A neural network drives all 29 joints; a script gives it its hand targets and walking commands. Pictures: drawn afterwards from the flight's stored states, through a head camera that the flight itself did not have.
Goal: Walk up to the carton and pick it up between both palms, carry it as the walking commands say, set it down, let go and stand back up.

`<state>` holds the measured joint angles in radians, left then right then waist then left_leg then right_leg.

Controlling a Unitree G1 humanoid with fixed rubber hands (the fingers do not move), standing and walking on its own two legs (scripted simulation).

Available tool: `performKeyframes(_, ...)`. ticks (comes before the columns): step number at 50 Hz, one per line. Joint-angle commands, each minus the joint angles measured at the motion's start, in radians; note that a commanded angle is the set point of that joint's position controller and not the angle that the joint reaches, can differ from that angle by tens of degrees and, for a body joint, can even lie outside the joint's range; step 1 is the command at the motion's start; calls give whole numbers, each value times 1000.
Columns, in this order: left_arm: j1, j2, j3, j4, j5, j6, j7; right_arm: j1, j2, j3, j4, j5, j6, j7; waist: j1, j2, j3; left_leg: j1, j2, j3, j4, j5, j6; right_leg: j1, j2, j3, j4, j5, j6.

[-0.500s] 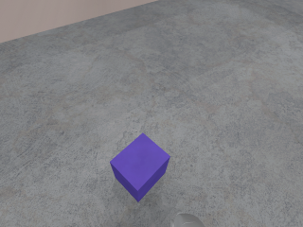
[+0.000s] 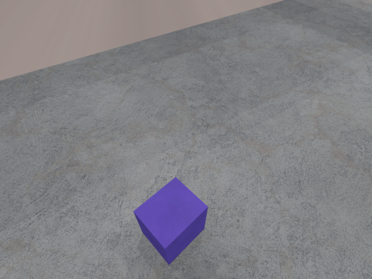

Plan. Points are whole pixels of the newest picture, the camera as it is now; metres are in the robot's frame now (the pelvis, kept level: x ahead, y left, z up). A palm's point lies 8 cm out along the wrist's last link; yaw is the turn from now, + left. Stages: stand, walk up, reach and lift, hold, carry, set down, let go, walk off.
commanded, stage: walk up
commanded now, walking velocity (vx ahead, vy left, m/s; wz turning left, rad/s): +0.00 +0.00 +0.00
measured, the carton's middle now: (172, 220) +0.48 +0.08 -0.64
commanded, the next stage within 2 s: none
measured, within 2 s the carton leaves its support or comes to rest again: neither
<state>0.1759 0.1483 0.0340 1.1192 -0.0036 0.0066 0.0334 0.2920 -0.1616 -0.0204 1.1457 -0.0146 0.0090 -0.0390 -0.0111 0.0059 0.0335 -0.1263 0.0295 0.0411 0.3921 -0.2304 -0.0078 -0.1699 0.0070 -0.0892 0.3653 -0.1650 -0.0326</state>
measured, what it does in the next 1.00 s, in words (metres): walks ahead, turning left: right foot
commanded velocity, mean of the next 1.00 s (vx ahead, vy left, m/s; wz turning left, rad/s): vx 0.06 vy -0.14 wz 0.36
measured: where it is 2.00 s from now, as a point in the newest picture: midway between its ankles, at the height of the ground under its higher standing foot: outside the picture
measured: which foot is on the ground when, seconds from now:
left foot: down 0.00-1.00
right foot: down 0.00-0.54, up 0.56-0.98, down 1.00-1.00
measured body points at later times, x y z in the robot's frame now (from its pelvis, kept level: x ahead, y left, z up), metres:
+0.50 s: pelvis -0.01 +0.01 -0.02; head +0.03 +0.02 +0.43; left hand -0.04 +0.28 -0.17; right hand +0.05 -0.23 -0.17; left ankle -0.02 +0.12 -0.74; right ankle +0.02 -0.10 -0.75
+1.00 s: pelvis +0.08 -0.08 -0.01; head +0.14 -0.04 +0.43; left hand +0.13 +0.21 -0.15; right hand +0.14 -0.37 -0.13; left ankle -0.02 +0.12 -0.74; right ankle +0.14 -0.22 -0.75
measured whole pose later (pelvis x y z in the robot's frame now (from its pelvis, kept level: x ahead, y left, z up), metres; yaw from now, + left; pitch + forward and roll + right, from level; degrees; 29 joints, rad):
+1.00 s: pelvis +0.08 -0.08 -0.01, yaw +23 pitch +4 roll -2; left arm 0.06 0.24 0.05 0.86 0.01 0.04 -0.02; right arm 0.40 -0.29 -0.10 0.97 -0.05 0.02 -0.06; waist -0.07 0.01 0.07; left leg -0.28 0.11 -0.24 0.48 -0.30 -0.12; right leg -0.29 -0.05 -0.04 0.43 -0.21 0.07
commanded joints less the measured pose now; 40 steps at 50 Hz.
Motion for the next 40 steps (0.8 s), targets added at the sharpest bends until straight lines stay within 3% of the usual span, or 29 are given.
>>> performKeyframes(1,47,87,13,-2,5,-10,-1,32,-69,-1,-8,4,-16,-2,14,65,36,-57,90,-94,-143,79,32,26,-115,114,-72,10,-9)
performKeyframes(14,131,59,2,42,16,-12,5,66,-48,-1,1,2,-26,-4,9,-4,43,-59,77,-87,-138,55,40,5,-113,116,-86,0,2)
performKeyframes(15,115,93,2,35,34,-8,14,32,-77,7,-55,10,-17,-6,33,16,59,-81,117,-120,-100,107,30,-18,-140,93,-18,43,27)
performKeyframes(16,122,193,46,9,23,-1,29,3,-135,-20,-80,2,-11,5,56,44,82,-217,126,-212,-27,144,52,38,-134,29,61,25,36)
performKeyframes(18,177,158,45,5,34,13,37,-45,-134,-38,-131,-6,-12,11,67,23,43,-252,129,-244,30,54,78,10,-146,39,80,-30,33)
performKeyframes(22,168,165,42,-44,36,17,40,-15,-90,-46,-167,-14,7,8,41,-60,34,-368,64,-174,185,-74,62,28,-241,83,20,-102,-10)
performKeyframes(24,139,204,47,-75,39,13,45,13,-71,-51,-172,-15,16,10,25,-152,-10,-323,19,-64,422,-118,36,-9,-380,155,-39,-24,-85)
performKeyframes(25,113,215,46,-96,41,12,45,18,-70,-55,-176,-21,20,13,14,-147,-17,-295,35,-38,503,-183,24,-62,-431,167,-37,45,-123)
performKeyframes(26,95,210,38,-108,38,10,43,11,-40,-45,-185,-27,32,18,1,-117,-18,-271,48,-37,486,-257,28,-101,-428,140,-35,28,-123)
performKeyframes(27,13,237,62,-152,51,30,11,171,-74,-52,-127,-34,34,14,-74,-243,-46,-17,103,-73,274,-208,57,-278,-282,-9,77,-463,-36)
performKeyframes(28,-24,187,58,-170,57,49,-9,271,-192,-83,-75,-47,36,4,-126,2,-7,98,174,-270,74,-383,72,-455,-102,-133,356,-559,25)
performKeyframes(29,-58,123,39,-212,57,57,-15,283,-323,-105,-101,-62,31,-15,-154,304,72,41,457,-762,-232,-651,147,-647,-20,-66,679,-484,85)
performKeyframes(30,-75,129,29,-242,76,53,-21,186,-325,-96,-139,-52,34,-22,-93,283,107,-132,475,-854,-334,-541,182,-575,-72,84,796,-322,98)
performKeyframes(31,-16,168,40,-233,62,43,-29,86,-295,-86,-159,-48,29,-22,-33,225,120,-182,428,-726,-281,-437,166,-521,-101,103,772,-213,102)
performKeyframes(32,13,196,51,-217,54,38,-32,64,-250,-82,-153,-42,22,-18,-13,134,107,-160,351,-586,-222,-335,126,-494,-96,111,741,-152,107)
performKeyframes(33,32,186,55,-210,55,39,-36,55,-225,-77,-155,-36,12,-16,4,108,87,-122,287,-485,-178,-207,101,-468,-79,100,730,-112,111)
performKeyframes(34,45,170,58,-206,61,44,-41,67,-216,-75,-153,-31,2,-16,5,121,60,-88,261,-421,-148,-64,95,-445,-66,90,725,-88,114)
performKeyframes(37,0,148,57,-234,57,61,-52,140,-226,-80,-158,-30,-17,-16,-9,193,12,-6,241,-364,-89,223,101,-431,-52,86,696,-78,121)
performKeyframes(40,-67,131,45,-270,44,70,-60,172,-253,-92,-177,-37,-12,-19,-33,248,9,-3,233,-351,-79,301,121,-412,-38,61,605,-102,137)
